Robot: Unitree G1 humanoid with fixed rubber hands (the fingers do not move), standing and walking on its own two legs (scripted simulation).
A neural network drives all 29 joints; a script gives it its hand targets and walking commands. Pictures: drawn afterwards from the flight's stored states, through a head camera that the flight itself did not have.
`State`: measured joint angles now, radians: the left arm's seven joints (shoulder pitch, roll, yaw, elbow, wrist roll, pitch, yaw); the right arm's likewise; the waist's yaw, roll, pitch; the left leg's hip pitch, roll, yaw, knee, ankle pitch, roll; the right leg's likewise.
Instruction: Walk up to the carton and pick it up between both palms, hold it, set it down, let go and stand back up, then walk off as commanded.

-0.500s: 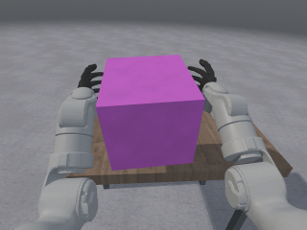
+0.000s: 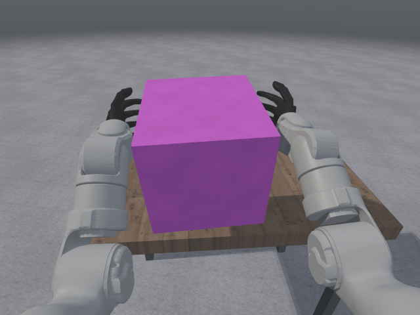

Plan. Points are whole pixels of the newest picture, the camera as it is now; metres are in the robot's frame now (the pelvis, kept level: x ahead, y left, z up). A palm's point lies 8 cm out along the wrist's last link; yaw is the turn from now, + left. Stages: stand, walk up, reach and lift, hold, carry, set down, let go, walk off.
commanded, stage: hold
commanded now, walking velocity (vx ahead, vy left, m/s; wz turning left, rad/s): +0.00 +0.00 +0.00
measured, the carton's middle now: (202, 148) +0.38 +0.01 +0.22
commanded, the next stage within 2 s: none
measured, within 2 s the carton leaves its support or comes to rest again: neither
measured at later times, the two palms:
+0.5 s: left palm (113, 133) +0.37 +0.17 +0.26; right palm (275, 119) +0.38 -0.12 +0.28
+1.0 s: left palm (119, 127) +0.36 +0.16 +0.27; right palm (283, 120) +0.38 -0.13 +0.28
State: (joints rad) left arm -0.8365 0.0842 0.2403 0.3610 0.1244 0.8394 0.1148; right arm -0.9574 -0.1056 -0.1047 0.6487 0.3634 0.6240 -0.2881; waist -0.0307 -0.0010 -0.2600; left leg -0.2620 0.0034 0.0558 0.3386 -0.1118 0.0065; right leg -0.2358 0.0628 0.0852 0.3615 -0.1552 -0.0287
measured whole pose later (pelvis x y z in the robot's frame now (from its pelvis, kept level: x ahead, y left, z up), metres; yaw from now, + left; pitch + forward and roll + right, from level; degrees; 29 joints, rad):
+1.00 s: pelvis +0.00 +0.00 +0.00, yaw +0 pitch +2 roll +0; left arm -0.84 0.07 0.25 0.35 0.13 0.84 0.11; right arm -0.96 -0.11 -0.10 0.63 0.37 0.64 -0.29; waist -0.03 0.00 -0.26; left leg -0.26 0.00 0.06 0.34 -0.12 0.01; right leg -0.23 0.06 0.09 0.36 -0.16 -0.03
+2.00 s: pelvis +0.00 +0.00 +0.00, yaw +0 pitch +2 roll +0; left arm -0.84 0.07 0.26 0.34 0.14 0.85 0.10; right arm -0.96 -0.11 -0.10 0.63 0.38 0.65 -0.30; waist -0.03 -0.04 -0.27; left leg -0.26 0.00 0.06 0.34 -0.12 0.01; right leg -0.23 0.06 0.09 0.36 -0.16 -0.03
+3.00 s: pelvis +0.00 +0.00 +0.00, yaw +0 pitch +2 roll +0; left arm -0.84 0.07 0.26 0.34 0.14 0.85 0.10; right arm -0.96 -0.12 -0.10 0.62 0.38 0.65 -0.30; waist -0.03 -0.08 -0.27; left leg -0.26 0.00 0.06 0.34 -0.12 0.01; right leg -0.23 0.06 0.09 0.36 -0.16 -0.03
